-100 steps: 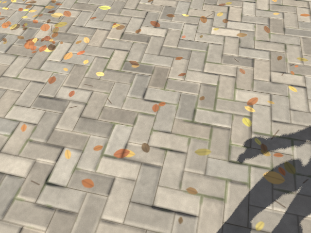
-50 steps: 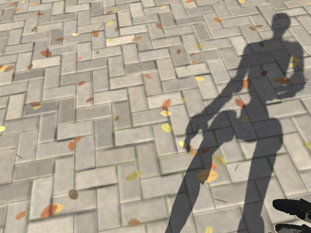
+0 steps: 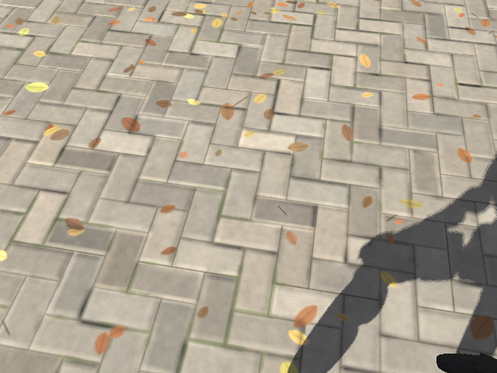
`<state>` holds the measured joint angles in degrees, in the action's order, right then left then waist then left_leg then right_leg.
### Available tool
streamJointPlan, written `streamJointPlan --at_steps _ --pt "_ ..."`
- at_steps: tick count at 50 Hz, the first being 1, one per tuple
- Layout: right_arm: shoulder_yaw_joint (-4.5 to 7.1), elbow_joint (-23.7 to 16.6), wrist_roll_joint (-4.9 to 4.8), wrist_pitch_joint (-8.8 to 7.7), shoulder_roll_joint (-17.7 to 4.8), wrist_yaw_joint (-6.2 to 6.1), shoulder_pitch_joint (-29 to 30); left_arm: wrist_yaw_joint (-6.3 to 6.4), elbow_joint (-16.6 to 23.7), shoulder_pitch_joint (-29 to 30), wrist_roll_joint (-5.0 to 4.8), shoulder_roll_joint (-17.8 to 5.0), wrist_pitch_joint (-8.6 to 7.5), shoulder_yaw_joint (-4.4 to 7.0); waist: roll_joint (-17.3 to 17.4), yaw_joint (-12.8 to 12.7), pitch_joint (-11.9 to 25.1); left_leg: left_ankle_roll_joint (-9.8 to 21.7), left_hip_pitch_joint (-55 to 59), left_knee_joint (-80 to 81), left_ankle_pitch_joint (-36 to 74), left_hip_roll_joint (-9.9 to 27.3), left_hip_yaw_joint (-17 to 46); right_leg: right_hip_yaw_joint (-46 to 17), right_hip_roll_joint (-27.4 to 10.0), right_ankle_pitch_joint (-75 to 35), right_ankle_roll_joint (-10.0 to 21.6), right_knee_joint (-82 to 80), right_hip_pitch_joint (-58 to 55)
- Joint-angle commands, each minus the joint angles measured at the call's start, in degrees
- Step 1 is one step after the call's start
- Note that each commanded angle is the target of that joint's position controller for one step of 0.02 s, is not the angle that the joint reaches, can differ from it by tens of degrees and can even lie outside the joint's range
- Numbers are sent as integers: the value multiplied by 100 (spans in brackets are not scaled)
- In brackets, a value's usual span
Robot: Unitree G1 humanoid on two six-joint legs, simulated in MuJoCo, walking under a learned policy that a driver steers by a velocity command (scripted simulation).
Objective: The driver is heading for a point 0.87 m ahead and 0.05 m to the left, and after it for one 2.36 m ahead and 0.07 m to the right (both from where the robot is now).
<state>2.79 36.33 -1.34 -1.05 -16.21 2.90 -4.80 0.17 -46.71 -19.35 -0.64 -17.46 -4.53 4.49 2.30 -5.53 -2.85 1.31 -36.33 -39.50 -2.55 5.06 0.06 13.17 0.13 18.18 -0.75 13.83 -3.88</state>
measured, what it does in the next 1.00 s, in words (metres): walks ahead: left foot, then right foot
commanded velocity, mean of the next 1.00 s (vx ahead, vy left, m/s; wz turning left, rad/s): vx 0.50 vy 0.00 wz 0.24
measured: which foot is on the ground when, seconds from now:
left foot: up 0.00-0.06, down 0.08-0.60, up 0.62-1.00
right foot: down 0.00-0.08, up 0.10-0.56, down 0.58-1.00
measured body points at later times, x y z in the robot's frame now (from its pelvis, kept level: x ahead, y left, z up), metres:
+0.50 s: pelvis +0.28 +0.04 +0.01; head +0.31 +0.07 +0.45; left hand +0.44 +0.33 -0.08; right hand +0.41 -0.23 -0.10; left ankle +0.18 +0.11 -0.74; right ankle +0.50 -0.06 -0.70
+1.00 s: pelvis +0.55 +0.09 +0.01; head +0.58 +0.10 +0.46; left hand +0.48 +0.37 -0.11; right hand +0.84 -0.07 -0.06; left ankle +0.66 +0.26 -0.71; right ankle +0.50 -0.04 -0.74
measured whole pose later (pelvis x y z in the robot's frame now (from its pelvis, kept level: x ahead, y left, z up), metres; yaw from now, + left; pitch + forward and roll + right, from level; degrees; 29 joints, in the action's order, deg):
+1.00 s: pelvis +0.55 +0.09 +0.01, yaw +11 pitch +2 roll -1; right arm 1.4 37.4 -0.3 -5.6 -15.2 1.2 -1.5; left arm 0.3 -46.0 -24.2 -1.6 -16.3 -2.8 3.2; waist 1.6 -6.7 -1.8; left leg -2.3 -29.6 -29.2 -1.4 1.0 5.6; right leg -7.6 4.1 16.5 2.2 19.4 4.2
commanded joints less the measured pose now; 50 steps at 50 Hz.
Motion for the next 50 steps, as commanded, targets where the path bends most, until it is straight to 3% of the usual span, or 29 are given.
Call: streamJointPlan --at_steps 1,2,3,4,5,6,7,8,9,10,12,14,17,20,24,27,28,29,30,31,32,33,34,35,36,38,43,47,50 --pt "120 -600 10 -59 -434 76 422 36 298 186 -93 -1146 29 286 -577 250 -141 283 169 290 -499 -219 -331 -382 -1678 -3771 798 113 -65" --pt "187 -590 25 -33 -553 70 205 55 303 202 -123 -1247 68 315 -692 419 83 408 595 292 -802 -437 -512 -278 -1658 -4792 737 607 -133" --pt "305 -470 21 -7 -745 49 -375 68 317 253 -155 -1300 116 327 -700 784 439 572 1389 432 -899 -699 -660 -139 -1561 -5515 648 1488 -33" --pt "497 -205 -3 29 -1059 -25 -1353 88 350 271 -157 -1184 133 274 -566 1292 952 794 2853 742 -580 -929 -630 15 -1339 -5324 454 2758 597" --pt "652 -39 -54 94 -1564 -154 -2071 88 478 61 80 -726 97 103 419 1403 1425 1174 4575 777 -316 64 944 -10 -988 -2142 170 4648 2252" --pt "637 -234 -29 -13 -2002 -131 -1746 27 827 -289 174 -176 -69 -98 1352 759 2150 2282 5866 1702 -1844 1294 4424 -1051 189 1806 -102 6290 4365" --pt "503 -295 -15 -112 -1454 -78 -1817 -34 893 484 -59 -797 -229 14 489 1258 2151 2116 5778 2318 -2283 1372 4594 -1907 -33 1505 -25 6631 4952" --pt "423 -221 14 -192 -1208 -71 -1612 -58 1046 821 -195 -900 -313 36 358 1172 1312 1888 5122 2386 -1902 1213 3779 -1812 -246 897 82 6361 5255" --pt "372 -238 4 -227 -1060 -79 -1281 -10 974 809 -90 -820 -350 12 -112 903 893 1689 4303 2349 -1236 946 3117 -1807 -499 429 99 5901 4953" --pt "328 -291 36 -231 -918 -99 -951 26 927 757 63 -834 -342 40 -142 680 662 1570 3618 2376 -539 724 2626 -1821 -647 134 45 5432 4549" --pt "283 -360 122 -250 -816 -151 -720 12 887 599 133 -795 -225 56 48 446 597 1575 2958 2587 266 515 2242 -1811 -722 -172 -78 5083 4023" --pt "298 -251 89 -279 -880 -217 -828 18 895 658 174 -629 -127 11 -9 432 517 1608 2586 2649 850 391 1865 -1688 -658 -403 -252 4659 3924" --pt "330 -80 43 -254 -1002 -325 -1094 17 1082 1318 176 -415 -100 -78 39 642 310 1392 2362 2634 747 109 1514 -1636 -475 -1429 -397 3442 3952" --pt "328 58 14 -206 -1022 -376 -1324 -68 1189 1907 107 -289 -151 -149 199 892 238 1151 2256 2565 113 -38 1417 -1578 -205 -2316 -387 2214 3509" --pt "288 325 -3 -188 -937 -385 -1712 -205 1270 2225 47 -439 -249 -116 289 1052 153 1080 2828 2235 -179 324 1812 -1687 -176 -2407 -167 1599 3367" --pt "308 422 33 -137 -969 -385 -1697 -216 1242 1935 45 -602 -285 -34 497 852 123 960 3285 1839 466 549 2078 -1601 -133 -1591 137 1405 3085" --pt "287 413 32 -122 -919 -376 -1609 -188 1129 1503 65 -687 -302 31 487 600 301 862 3306 1407 1171 381 1976 -1442 -20 -1540 295 1171 2492" --pt "211 372 76 -120 -732 -357 -1587 -155 1002 828 117 -877 -324 119 326 280 891 702 3065 435 1467 65 1720 -1627 -294 -1721 558 1265 1361" --pt "91 285 166 -149 -445 -360 -1989 -137 933 5 191 -1287 -323 217 -585 160 1863 419 1874 -1296 103 -463 1328 -2955 -1350 -1830 1137 1546 -517" --pt "18 309 -10 -216 -239 -357 -2560 -215 633 -467 111 -1382 -247 282 -2150 292 2270 53 86 -2910 -2983 -1141 899 -5427 -2221 -125 1854 637 -1701" --pt "115 333 -67 -244 -791 -357 -2096 -241 645 -412 -47 -876 -238 142 -1350 119 1621 64 -573 -3425 -2926 -827 1191 -5681 -2129 1105 1683 260 -1342" --pt "168 178 -40 -261 -966 -348 -1397 -225 687 -19 -43 -672 -198 64 -849 109 866 70 -768 -3411 -2392 -543 917 -4911 -1903 934 1480 161 -620" --pt "148 77 50 -293 -899 -346 -1011 -220 742 250 22 -618 -154 18 -513 199 439 50 -667 -3188 -2009 -344 676 -4351 -1650 252 1440 55 85" --pt "155 21 129 -342 -802 -333 -868 -211 752 402 54 -559 -130 -8 -462 324 206 20 -535 -2806 -1726 -181 629 -4018 -1438 -330 1452 -50 548" --pt "147 19 154 -370 -697 -319 -928 -196 772 467 92 -502 -132 -39 -607 458 234 -11 -243 -2533 -1554 -81 608 -3763 -1243 -801 1414 -138 793" --pt "107 36 173 -384 -512 -304 -1024 -168 742 425 36 -495 -135 -41 -783 554 363 -133 -7 -2004 -1521 -71 475 -3422 -1071 -1429 1484 -242 942" --pt "-30 -169 186 -437 -243 -262 -85 -17 571 122 -58 -842 -39 81 -704 313 201 -412 485 6 -289 -268 310 -2805 -827 -1782 1396 -344 1478" --pt "-1 -286 95 -523 -362 -182 519 37 435 -302 -105 -890 76 106 -716 126 179 -447 1027 835 399 -507 376 -2981 -868 -1517 1262 -98 1505" --pt "98 -306 56 -583 -584 -171 491 71 435 -314 -116 -923 145 138 -841 296 203 -285 1495 1217 79 -509 473 -3398 -1002 -1211 1089 268 1325"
